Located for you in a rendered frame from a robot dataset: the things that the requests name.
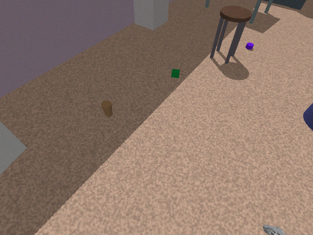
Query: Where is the sofa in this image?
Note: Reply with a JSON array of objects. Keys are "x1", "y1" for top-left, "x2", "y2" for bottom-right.
[{"x1": 263, "y1": 0, "x2": 306, "y2": 10}]

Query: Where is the stool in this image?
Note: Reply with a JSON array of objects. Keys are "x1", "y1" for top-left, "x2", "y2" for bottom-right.
[{"x1": 210, "y1": 6, "x2": 252, "y2": 64}]

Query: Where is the right robot hand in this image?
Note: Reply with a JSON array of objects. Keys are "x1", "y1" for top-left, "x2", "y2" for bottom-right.
[{"x1": 263, "y1": 225, "x2": 285, "y2": 235}]

